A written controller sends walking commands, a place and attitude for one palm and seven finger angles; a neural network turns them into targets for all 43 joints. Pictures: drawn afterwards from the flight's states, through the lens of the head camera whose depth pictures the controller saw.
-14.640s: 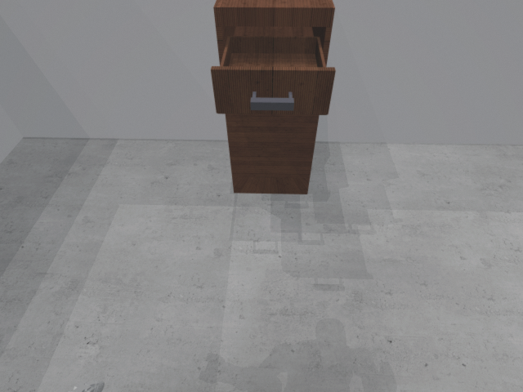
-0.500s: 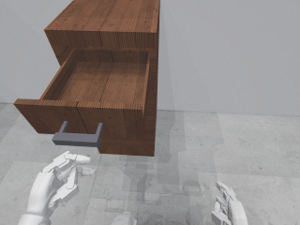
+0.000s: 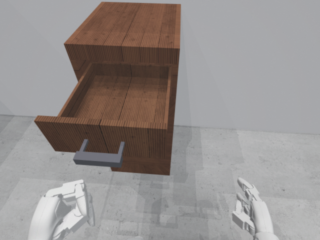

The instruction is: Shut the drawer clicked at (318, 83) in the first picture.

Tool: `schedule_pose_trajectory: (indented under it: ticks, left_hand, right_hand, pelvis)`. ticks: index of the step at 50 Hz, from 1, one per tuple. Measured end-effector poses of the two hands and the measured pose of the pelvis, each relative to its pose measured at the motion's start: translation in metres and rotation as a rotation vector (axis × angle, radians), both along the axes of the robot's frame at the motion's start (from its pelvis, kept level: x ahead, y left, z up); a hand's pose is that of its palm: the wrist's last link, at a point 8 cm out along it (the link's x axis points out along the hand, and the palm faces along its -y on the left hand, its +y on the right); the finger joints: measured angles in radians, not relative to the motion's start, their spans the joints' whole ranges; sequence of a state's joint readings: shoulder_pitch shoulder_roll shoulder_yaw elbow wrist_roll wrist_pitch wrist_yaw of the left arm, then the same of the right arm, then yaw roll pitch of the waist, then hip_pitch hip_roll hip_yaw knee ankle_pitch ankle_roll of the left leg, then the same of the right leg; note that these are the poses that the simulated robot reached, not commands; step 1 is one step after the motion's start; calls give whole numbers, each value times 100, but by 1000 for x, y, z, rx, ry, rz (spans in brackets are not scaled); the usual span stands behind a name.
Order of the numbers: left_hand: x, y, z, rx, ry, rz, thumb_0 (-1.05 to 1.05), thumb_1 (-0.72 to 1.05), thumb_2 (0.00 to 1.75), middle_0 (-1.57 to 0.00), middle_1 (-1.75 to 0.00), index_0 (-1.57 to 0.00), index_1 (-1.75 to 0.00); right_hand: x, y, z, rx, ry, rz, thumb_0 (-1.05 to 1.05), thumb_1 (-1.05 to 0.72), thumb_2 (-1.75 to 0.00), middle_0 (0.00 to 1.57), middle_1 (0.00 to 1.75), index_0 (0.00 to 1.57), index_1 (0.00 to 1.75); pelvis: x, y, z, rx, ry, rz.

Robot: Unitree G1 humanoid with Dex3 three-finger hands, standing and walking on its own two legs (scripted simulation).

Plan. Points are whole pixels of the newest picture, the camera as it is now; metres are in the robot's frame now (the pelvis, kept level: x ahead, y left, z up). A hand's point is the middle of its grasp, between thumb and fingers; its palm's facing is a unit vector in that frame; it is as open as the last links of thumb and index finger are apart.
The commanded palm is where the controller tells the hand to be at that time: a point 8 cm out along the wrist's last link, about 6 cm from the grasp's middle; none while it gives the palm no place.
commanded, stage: raise the hand and make a fist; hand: left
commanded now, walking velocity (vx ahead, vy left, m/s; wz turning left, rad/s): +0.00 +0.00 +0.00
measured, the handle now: (101, 151) +0.33 +0.19 +0.04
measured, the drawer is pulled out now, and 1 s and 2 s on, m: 0.30 0.30 0.30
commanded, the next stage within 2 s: bring the fist close to the handle in 0.70 s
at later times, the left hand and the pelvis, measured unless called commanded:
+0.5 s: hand (80, 209) +0.15 +0.16 +0.13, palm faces +0.01 -1.00 -0.07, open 3.3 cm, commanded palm +0.10 +0.21 +0.14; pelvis +0.00 +0.00 +0.01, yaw +0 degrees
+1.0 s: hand (89, 205) +0.17 +0.15 +0.11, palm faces +0.02 -1.00 -0.07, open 3.3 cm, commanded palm +0.13 +0.21 +0.12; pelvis +0.01 -0.02 +0.02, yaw +1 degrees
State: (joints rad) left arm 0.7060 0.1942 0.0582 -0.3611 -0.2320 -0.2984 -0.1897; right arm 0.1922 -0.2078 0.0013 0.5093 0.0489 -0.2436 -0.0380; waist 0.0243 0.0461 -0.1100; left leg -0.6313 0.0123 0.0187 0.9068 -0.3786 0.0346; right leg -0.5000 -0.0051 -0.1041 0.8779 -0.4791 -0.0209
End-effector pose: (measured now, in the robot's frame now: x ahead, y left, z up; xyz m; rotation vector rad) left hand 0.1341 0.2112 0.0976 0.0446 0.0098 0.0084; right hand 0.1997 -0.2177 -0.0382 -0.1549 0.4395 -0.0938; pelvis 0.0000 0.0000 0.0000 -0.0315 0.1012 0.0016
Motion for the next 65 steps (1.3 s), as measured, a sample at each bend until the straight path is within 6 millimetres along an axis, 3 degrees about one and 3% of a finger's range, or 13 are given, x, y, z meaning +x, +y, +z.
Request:
schedule_pose_trajectory:
  ticks: [6, 11, 18, 24, 35, 44, 50, 65]
  left_hand:
    - [-4, 0, 14, 1, -7, 6, 2, 90, 90, -134, -153, -133, -153]
    - [-7, -1, 25, 8, -10, 1, 2, 90, 90, -138, -158, -137, -157]
    - [-6, -1, 36, 27, -15, -1, 2, 90, 90, -140, -160, -139, -160]
    - [-2, 0, 34, 27, 8, 5, 2, 90, 90, -140, -160, -140, -160]
    - [-2, -8, 36, 41, 0, 11, 2, 90, 90, -140, -160, -140, -160]
    - [2, -5, 33, 45, 12, 26, 2, 90, 90, -140, -160, -140, -160]
    - [11, -8, 19, 24, 39, 17, 2, 90, 90, -140, -160, -140, -160]
    - [30, -3, -7, 15, 51, 5, 2, 90, 90, -140, -160, -140, -160]
  right_hand:
    - [9, 25, 9, 37, -31, 62, 1, -90, -90, 20, 30, 20, 30]
    - [4, 30, 9, 43, -21, 79, 1, -90, -90, 20, 30, 21, 30]
    - [-11, 18, 5, 35, 10, 49, 2, -90, -90, 20, 30, 21, 30]
    - [-21, 2, 4, 19, 19, 9, 2, -90, -90, 20, 30, 21, 30]
    - [-17, -16, 6, 12, -9, -6, 2, -90, -90, 20, 30, 20, 30]
    - [-7, -18, 6, 24, -18, 6, 2, -90, -90, 20, 30, 20, 30]
    - [-4, -22, 3, 11, -2, 14, 2, -90, -90, 20, 30, 20, 30]
    - [-19, -35, -16, -20, 107, -27, 2, -90, -90, 20, 30, 20, 30]
  pelvis:
    - [2, 4, 4, -4, -24, 4]
    - [2, 6, 7, -6, -42, 7]
    - [2, 4, 11, -2, -60, 4]
    - [3, -1, 14, 2, -66, 0]
    - [6, -11, 15, 9, -69, 0]
    - [10, -20, 17, 12, -67, 5]
    - [11, -23, 16, 15, -55, 8]
    - [11, -20, 10, 17, -8, 4]
